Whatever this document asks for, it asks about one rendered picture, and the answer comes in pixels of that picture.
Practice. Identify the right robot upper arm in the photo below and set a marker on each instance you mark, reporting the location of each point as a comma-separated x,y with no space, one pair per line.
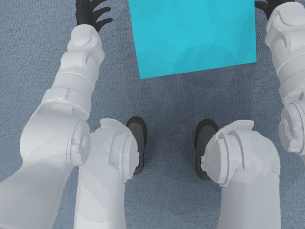
292,128

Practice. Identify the left robot upper arm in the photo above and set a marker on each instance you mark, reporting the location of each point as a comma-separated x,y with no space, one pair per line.
52,146

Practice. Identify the robot left forearm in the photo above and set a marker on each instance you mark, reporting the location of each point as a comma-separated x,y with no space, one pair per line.
75,80

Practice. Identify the carton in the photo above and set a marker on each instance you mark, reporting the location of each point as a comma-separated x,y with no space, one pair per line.
181,36

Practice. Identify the right robot hand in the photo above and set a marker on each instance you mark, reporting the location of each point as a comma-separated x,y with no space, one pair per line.
268,8

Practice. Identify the right robot thigh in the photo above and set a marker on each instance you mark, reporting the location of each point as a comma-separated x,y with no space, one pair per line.
240,164

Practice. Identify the robot right forearm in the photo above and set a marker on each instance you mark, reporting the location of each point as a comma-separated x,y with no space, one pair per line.
286,40

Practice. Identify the robot thigh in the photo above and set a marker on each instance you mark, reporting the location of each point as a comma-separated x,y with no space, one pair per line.
240,164
101,188

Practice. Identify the left robot thigh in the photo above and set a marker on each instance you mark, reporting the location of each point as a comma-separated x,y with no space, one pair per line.
101,188

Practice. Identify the left robot hand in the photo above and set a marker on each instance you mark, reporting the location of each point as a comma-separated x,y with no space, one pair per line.
85,15

